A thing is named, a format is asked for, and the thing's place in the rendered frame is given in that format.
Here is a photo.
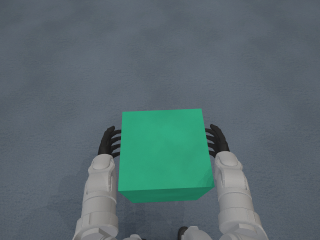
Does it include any right robot hand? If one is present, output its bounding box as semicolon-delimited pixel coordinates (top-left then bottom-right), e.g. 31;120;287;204
205;124;230;158

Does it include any right robot foot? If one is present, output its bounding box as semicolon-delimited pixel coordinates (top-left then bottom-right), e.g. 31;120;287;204
177;226;188;240

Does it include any robot left forearm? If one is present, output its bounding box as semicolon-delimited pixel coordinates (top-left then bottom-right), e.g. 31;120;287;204
72;154;119;240

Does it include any robot right forearm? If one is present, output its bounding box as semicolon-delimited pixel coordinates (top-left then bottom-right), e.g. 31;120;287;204
214;151;269;240

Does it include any carton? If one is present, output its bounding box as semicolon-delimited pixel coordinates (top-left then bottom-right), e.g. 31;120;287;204
118;108;215;203

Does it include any right robot shin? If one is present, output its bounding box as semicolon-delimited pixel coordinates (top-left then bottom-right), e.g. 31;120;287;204
185;226;199;233

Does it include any left robot hand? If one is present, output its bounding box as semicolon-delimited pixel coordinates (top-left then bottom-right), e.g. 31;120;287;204
97;125;122;158

